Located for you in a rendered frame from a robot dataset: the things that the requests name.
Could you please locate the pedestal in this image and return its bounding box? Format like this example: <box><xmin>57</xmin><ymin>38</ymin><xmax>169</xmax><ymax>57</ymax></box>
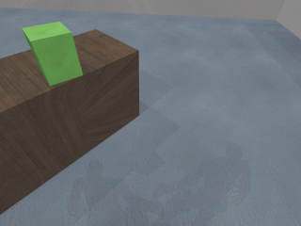
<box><xmin>0</xmin><ymin>29</ymin><xmax>139</xmax><ymax>215</ymax></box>

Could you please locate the carton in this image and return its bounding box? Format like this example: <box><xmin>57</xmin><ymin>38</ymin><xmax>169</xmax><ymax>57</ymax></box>
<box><xmin>22</xmin><ymin>22</ymin><xmax>83</xmax><ymax>87</ymax></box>

